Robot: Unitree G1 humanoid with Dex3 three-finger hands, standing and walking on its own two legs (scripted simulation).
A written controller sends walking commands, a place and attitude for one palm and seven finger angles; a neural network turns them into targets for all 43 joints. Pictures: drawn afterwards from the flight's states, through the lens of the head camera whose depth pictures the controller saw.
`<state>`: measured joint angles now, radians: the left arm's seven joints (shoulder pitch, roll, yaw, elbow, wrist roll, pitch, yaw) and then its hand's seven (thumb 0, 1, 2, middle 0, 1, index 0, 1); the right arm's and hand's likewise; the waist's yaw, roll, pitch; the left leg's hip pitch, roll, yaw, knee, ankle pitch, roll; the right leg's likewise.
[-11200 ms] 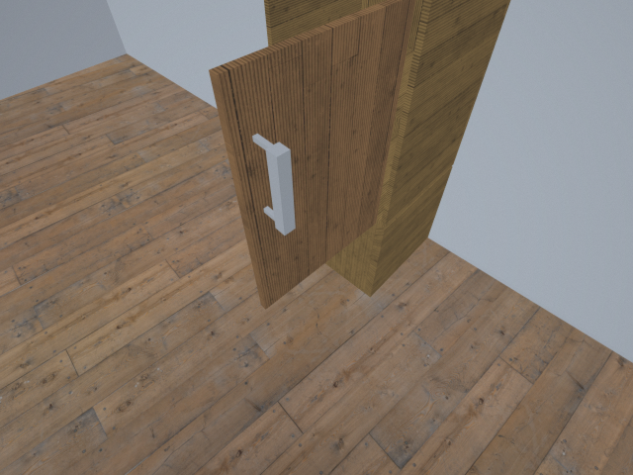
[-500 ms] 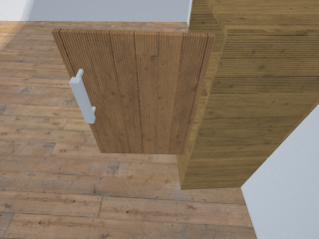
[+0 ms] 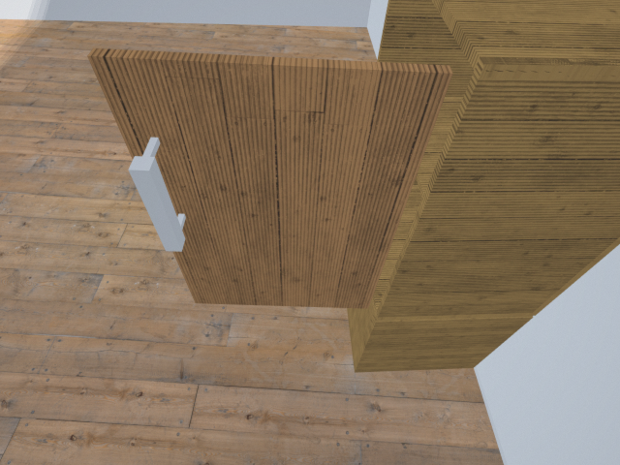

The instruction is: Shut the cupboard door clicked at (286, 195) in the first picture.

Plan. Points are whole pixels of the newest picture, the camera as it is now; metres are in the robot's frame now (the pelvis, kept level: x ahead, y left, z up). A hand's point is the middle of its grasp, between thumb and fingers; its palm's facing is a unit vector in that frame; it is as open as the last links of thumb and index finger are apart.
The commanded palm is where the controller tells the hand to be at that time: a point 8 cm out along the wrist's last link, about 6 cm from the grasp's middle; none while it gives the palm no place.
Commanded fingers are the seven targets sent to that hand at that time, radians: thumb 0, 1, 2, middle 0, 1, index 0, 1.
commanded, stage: come to a stop and stand still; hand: left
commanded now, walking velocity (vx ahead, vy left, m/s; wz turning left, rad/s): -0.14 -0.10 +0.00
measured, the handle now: (164, 197) +0.45 +0.25 +0.06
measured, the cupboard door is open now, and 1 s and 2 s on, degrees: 86 86 86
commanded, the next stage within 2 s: look again from close up in 1.84 s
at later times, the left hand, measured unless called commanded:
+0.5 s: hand out of the picture +0.07 +0.18 -0.16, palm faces +0.02 -0.97 -0.25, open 7.4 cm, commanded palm none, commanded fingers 0.00 0.90 0.90 -0.20 -0.30 -0.20 -0.30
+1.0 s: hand out of the picture +0.02 +0.24 -0.15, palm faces -0.02 -0.95 -0.32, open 7.4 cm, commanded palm none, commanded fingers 0.00 0.90 0.90 -0.20 -0.30 -0.20 -0.30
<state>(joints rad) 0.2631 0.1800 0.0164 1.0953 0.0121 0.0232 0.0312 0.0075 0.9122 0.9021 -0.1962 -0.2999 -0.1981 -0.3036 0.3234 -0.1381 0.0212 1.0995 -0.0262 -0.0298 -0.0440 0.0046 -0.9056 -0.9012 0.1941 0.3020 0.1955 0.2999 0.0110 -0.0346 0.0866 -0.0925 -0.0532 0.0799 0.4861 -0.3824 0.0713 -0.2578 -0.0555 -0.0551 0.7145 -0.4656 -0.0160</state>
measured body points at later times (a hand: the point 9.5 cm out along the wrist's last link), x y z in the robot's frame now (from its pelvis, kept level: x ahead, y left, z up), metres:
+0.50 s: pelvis -0.02 -0.02 +0.00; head +0.00 -0.01 +0.45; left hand +0.07 +0.23 -0.14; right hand +0.07 -0.28 -0.14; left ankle -0.07 +0.07 -0.73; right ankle -0.01 -0.12 -0.73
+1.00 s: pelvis -0.05 +0.00 +0.01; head -0.03 +0.01 +0.46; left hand +0.02 +0.29 -0.13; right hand +0.03 -0.28 -0.12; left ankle -0.07 +0.07 -0.73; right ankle -0.01 -0.12 -0.73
